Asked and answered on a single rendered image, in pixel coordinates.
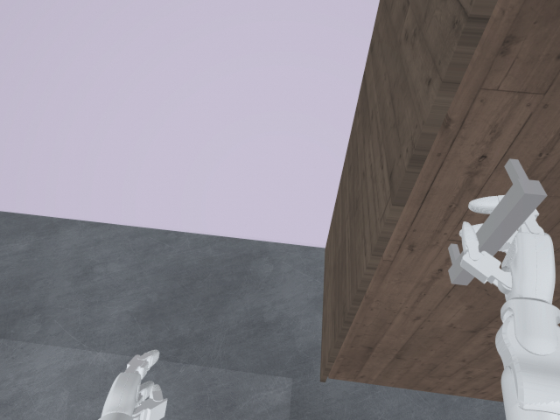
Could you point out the right robot forearm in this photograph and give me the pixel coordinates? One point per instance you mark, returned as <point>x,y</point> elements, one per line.
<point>528,343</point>

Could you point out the robot left hand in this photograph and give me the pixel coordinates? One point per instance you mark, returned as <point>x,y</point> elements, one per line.
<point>127,395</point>

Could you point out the handle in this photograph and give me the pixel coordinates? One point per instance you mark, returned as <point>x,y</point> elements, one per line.
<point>520,201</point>

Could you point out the wardrobe door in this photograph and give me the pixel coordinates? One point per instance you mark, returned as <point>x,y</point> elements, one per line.
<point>414,329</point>

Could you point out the robot right hand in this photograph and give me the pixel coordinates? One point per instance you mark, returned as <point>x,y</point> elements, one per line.
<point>529,257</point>

